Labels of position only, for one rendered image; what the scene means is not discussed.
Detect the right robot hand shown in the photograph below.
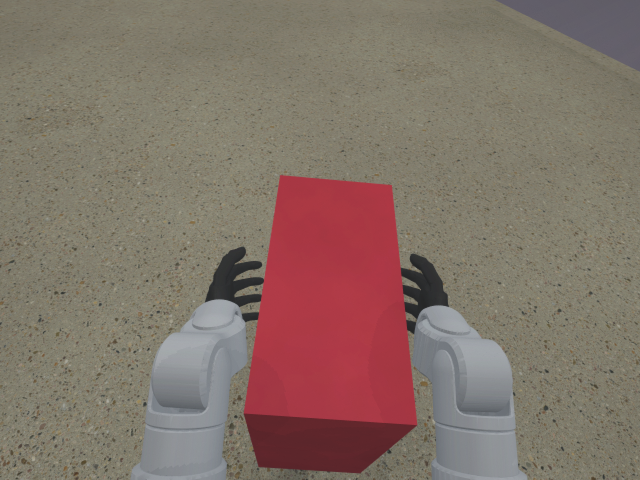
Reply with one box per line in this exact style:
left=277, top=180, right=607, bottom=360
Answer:
left=401, top=254, right=449, bottom=334

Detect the carton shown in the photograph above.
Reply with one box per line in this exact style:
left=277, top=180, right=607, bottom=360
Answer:
left=244, top=175, right=417, bottom=473

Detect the left robot hand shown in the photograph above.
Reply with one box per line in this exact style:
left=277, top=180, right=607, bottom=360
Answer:
left=205, top=247, right=264, bottom=322

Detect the robot left forearm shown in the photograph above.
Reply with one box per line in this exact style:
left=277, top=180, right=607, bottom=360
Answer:
left=130, top=299, right=248, bottom=480

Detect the robot right forearm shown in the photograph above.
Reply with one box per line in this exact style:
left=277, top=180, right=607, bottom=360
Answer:
left=412, top=305, right=528, bottom=480

